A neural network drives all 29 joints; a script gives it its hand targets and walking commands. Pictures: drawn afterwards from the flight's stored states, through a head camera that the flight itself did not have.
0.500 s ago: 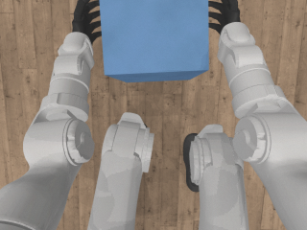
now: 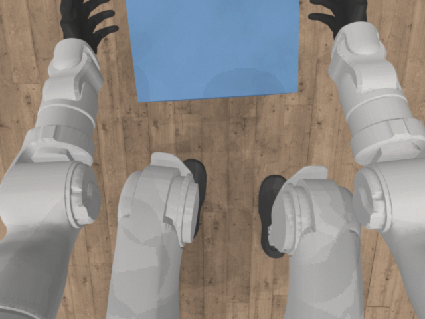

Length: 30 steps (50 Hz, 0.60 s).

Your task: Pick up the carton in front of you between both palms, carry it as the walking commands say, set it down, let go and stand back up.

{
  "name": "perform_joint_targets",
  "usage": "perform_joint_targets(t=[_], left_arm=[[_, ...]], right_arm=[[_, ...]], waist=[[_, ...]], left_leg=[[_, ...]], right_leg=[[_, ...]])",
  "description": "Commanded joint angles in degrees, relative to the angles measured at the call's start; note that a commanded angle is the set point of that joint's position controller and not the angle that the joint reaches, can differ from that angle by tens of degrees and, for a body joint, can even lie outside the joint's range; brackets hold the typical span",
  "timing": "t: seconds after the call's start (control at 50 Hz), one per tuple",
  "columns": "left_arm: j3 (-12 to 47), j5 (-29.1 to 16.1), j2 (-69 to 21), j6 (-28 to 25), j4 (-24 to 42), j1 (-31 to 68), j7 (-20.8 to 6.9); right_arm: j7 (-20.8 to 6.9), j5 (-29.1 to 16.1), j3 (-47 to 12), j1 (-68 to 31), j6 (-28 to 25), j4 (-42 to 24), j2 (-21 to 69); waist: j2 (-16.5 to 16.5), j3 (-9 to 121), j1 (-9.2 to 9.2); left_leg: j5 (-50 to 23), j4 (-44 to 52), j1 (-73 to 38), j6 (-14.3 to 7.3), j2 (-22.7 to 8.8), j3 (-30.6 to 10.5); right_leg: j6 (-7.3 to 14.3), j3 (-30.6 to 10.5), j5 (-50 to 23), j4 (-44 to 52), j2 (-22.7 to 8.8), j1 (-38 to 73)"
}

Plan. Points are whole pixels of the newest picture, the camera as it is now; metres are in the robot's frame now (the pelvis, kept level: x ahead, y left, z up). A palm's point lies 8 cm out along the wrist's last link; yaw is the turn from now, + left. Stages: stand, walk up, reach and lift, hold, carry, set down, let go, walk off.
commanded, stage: set down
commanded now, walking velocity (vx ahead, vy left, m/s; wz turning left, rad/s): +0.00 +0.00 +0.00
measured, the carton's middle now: (215, 37) +0.51 +0.07 -0.24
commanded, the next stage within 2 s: let go in 1.04 s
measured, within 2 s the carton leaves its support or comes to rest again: neither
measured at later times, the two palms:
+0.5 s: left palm out of the picture +0.49 +0.27 -0.01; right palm out of the picture +0.54 -0.11 -0.01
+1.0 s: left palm out of the picture +0.48 +0.28 +0.14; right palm out of the picture +0.54 -0.12 +0.14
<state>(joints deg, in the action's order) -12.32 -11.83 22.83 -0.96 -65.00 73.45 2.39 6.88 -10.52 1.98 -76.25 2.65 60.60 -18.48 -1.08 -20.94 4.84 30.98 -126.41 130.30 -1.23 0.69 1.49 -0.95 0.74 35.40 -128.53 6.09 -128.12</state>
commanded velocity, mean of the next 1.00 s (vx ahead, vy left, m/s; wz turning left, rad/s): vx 0.00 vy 0.00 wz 0.00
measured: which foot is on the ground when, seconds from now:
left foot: down 0.00-1.00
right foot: down 0.00-1.00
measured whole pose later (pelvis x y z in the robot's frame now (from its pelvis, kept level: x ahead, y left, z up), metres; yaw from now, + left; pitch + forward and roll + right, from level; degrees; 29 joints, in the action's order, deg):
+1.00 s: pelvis +0.04 +0.00 +0.24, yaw +1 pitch +44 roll -1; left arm -18.5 -3.5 15.9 6.2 -46.4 53.1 -2.4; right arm 4.5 -0.3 12.4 -56.6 8.5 46.2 -11.3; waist -1.7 5.5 4.2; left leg 22.2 -76.3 98.3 -0.7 3.0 -1.5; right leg -0.4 -1.6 26.1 -77.5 4.3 -95.8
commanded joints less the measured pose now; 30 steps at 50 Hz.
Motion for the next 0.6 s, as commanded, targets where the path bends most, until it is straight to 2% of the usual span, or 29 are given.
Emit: perform_joint_targets(t=[0.0, 0.12, 0.16, 0.26, 0.36, 0.5, 0.58], left_arm=[[1.1, -2.77, 8.48, -0.7, 9.3, 10.8, 0.18], [-0.01, -1.62, 8.39, 3.12, 20.64, 5.61, 1.14], [-1.04, 0.04, 7.35, 5.17, 22.95, 4.59, 1.29], [-2.35, 3.37, 2.67, 6.64, 20.01, 2.94, 0.55], [-3.36, 5.28, 1.41, 5.93, 18.19, 1.52, -0.33], [-5.03, 5.93, 2.84, 6.62, 22.2, -0.94, -1.16], [-5.22, 5.48, 3.41, 7.73, 25.55, -2.34, -1.86]], right_arm=[[0.68, -1.04, -0.56, -13.81, -0.75, -11.3, -3.9], [2.24, 1.39, 2.48, -9.39, 2.86, -20.5, -3.53], [2.32, 2.88, 4.39, -8.34, 4.56, -21.37, -3.38], [1.2, 5.83, 8.25, -4.75, 5.44, -14.67, -1.18], [0.16, 7.53, 9.9, -3.28, 4.22, -11.48, -0.51], [-0.13, 7.8, 9.15, -2.76, 4.97, -17.08, -0.06], [-0.13, 7.99, 8.72, -1.99, 6.26, -21.44, 0.02]], waist=[[-2.94, 75.99, 3.48], [-1.17, 89.06, 3.43], [-0.35, 86.93, 2.85], [1.33, 71.14, 1.08], [1.87, 71.04, 1.03], [-0.63, 81.07, 2.49], [-1.85, 85.38, 2.54]], left_leg=[[-26.64, 9.03, -40.69, 1.96, -0.4, -2.34], [-24.91, 14.16, -51.31, 2.15, 1.29, -0.42], [-21.83, 16.87, -51.01, 2.14, 1.7, 0.04], [-15.55, 21.91, -42.87, 2.62, 1.55, -0.45], [-16.37, 26.49, -43.34, 3.14, 1.61, -0.67], [-20.13, 32.54, -49.57, 3.08, 2.25, 0.47], [-22.61, 36.18, -53.95, 2.96, 2.69, 0.92]], right_leg=[[-1.02, 0.03, -19.61, 9.05, -2.01, 30.11], [-0.03, 2.66, -15.42, 13.74, -0.38, 35.6], [0.53, 3.01, -12.61, 16.54, -0.08, 34.65], [0.85, 2.38, -7.51, 21.81, -0.4, 25.72], [0.46, 1.94, -8.67, 26.44, -0.44, 25.81], [-0.29, 2.14, -12.28, 32.9, 0.03, 35.78], [-0.49, 2.26, -14.48, 36.82, 0.31, 41.73]])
